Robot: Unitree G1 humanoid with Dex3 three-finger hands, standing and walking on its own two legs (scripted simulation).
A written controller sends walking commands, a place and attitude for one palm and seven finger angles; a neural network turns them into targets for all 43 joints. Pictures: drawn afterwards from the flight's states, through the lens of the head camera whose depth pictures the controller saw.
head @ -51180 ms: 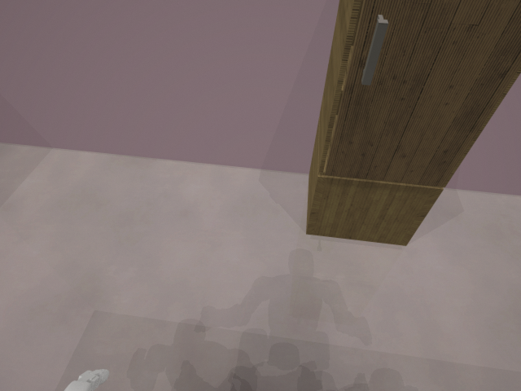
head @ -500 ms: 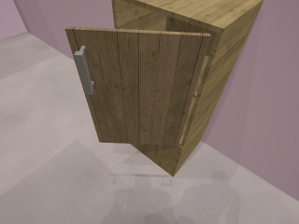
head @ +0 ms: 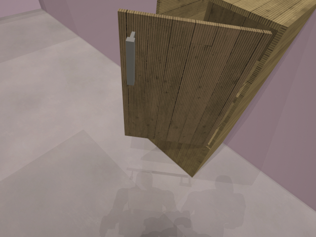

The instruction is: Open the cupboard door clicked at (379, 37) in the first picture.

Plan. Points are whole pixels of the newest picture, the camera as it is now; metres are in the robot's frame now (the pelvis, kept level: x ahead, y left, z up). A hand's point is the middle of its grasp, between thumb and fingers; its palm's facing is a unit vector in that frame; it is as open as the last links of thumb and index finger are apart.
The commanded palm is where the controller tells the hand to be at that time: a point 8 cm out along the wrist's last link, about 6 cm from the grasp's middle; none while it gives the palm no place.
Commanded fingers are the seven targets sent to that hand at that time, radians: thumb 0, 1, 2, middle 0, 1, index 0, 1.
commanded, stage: come to a stop and stand still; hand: left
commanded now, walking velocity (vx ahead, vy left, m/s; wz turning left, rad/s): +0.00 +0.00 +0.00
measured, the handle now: (131, 59) +0.57 +0.14 +0.12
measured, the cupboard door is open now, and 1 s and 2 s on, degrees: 38 38 38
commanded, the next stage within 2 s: look again from close up in 1.06 s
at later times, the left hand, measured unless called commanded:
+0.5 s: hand out of the picture -0.07 +0.18 -0.18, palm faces +0.02 -0.99 -0.15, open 7.3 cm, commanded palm none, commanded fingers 0.00 0.90 0.90 -0.20 -0.30 -0.20 -0.30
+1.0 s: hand out of the picture -0.16 +0.15 -0.17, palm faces +0.09 -0.99 -0.13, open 7.3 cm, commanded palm none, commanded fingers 0.00 0.90 0.90 -0.20 -0.30 -0.20 -0.30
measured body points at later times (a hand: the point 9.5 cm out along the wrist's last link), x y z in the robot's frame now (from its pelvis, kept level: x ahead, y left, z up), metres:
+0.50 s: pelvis -0.04 +0.03 +0.00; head -0.04 +0.04 +0.45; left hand -0.07 +0.24 -0.16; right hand -0.08 -0.19 -0.15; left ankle +0.02 +0.05 -0.74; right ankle -0.06 -0.11 -0.74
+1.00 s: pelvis -0.06 +0.02 +0.00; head -0.07 +0.02 +0.45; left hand -0.16 +0.21 -0.16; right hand -0.07 -0.20 -0.16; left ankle +0.02 +0.05 -0.74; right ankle -0.06 -0.11 -0.74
